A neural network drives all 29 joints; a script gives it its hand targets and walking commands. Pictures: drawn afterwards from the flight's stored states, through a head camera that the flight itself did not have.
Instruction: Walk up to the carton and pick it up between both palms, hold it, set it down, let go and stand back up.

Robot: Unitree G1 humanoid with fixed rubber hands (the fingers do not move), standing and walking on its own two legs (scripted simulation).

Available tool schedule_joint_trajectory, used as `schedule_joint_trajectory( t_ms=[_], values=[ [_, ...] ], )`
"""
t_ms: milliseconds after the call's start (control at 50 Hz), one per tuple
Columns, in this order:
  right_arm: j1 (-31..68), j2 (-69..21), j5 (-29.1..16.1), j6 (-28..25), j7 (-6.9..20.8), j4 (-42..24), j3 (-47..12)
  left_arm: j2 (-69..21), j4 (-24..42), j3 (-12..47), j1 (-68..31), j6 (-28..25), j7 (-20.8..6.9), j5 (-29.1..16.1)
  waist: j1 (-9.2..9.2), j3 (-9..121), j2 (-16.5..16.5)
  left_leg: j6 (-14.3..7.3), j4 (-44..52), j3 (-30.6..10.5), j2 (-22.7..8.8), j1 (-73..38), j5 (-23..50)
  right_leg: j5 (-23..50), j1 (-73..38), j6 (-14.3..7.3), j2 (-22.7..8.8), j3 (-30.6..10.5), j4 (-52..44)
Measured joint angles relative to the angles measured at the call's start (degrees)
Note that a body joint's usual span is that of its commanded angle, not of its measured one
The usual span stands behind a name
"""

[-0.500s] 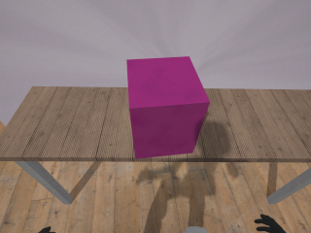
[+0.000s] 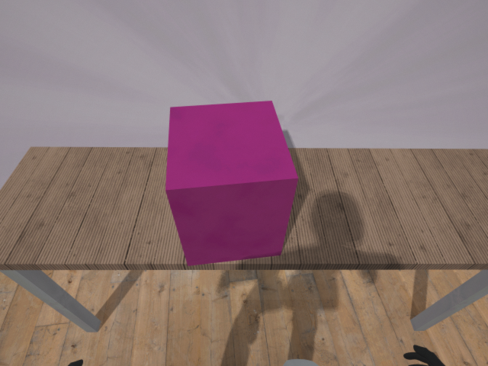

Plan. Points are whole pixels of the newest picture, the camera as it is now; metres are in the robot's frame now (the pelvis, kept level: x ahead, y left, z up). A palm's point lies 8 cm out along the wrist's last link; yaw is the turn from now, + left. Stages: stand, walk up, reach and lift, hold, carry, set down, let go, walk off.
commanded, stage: walk up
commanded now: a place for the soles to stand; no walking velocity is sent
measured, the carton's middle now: (228, 185) +0.44 +0.04 +0.02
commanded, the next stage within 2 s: reach and lift in 1.06 s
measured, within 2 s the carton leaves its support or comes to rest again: neither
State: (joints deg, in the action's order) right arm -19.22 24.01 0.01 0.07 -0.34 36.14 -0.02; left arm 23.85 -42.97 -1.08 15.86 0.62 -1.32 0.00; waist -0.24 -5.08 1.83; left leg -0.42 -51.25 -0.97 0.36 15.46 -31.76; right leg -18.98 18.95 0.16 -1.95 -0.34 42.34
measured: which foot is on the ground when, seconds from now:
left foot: up 0.00-0.10, down 0.12-1.00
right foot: down 0.00-1.00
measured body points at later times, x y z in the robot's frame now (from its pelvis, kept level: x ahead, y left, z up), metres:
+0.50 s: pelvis +0.03 +0.00 +0.00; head +0.03 +0.02 +0.45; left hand +0.12 +0.31 -0.11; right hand +0.14 -0.31 -0.07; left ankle +0.04 +0.14 -0.71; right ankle +0.04 -0.13 -0.71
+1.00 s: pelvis +0.03 +0.00 +0.01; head +0.04 +0.02 +0.45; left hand +0.12 +0.32 -0.11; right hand +0.16 -0.31 -0.07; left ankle +0.04 +0.14 -0.71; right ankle +0.04 -0.13 -0.71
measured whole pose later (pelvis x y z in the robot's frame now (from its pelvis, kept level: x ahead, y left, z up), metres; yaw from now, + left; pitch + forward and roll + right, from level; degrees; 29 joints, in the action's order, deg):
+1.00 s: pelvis +0.03 +0.00 +0.01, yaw +0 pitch -5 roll +0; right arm -17.1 23.5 0.0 -0.5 -0.3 36.1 0.0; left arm 23.8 -48.1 -1.1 13.4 1.4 -1.9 0.0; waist -1.2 -4.7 2.4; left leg 0.6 -38.3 -1.0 -0.9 12.7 -21.0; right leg -20.8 13.7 0.9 -1.4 -1.1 39.2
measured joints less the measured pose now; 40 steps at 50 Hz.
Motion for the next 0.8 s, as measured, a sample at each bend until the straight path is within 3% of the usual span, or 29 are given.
schedule_joint_trajectory(
  t_ms=[100,160,180,260,320,800],
  values=[
    [-0.04,0.55,-0.01,0.00,0.00,-0.05,0.00,-0.02,0.15,0.02,0.37,0.08,0.00,0.00,-0.93,-0.01,-0.30,0.00,2.96,-0.11,-0.09,2.36,0.27,-0.87,-1.01,-0.07,-0.26,0.21,-0.05],
    [-0.02,0.40,0.00,-0.02,-0.08,-0.03,0.00,-0.01,0.11,0.01,0.37,0.64,-0.04,0.00,-0.99,0.00,-0.46,0.02,10.50,-0.04,-0.22,0.71,12.42,-1.34,-1.58,0.27,-0.09,0.30,0.07],
    [-0.02,0.13,0.00,-0.02,-0.10,-0.02,-0.01,-0.01,0.04,0.00,0.36,0.86,-0.04,0.00,-0.95,0.15,-0.26,0.04,10.46,0.01,-0.22,0.69,13.04,-1.69,-1.63,0.29,0.00,0.09,0.07],
    [-0.01,-0.46,0.00,-0.54,-0.10,-0.02,0.00,-0.01,0.06,0.00,0.30,1.15,-0.04,0.00,-0.94,0.36,0.26,0.07,10.47,0.01,-0.78,0.70,11.04,-4.26,-1.67,0.29,0.60,-0.94,-0.04],
    [0.16,-0.47,0.00,-0.54,-0.08,-0.02,0.00,-0.01,-0.37,0.02,0.30,0.87,-0.06,0.00,-0.93,0.37,0.67,0.74,10.47,0.00,-0.96,0.51,10.74,-0.19,-2.33,0.46,0.41,-0.88,-1.71],
    [2.14,-0.46,0.00,-0.54,0.02,-0.02,0.00,-0.01,-3.81,0.02,-2.39,0.76,-0.51,0.00,-0.93,0.36,0.53,0.94,12.04,0.01,-1.24,-2.10,10.73,-1.78,-4.51,0.73,0.61,-0.80,-2.21]
  ],
)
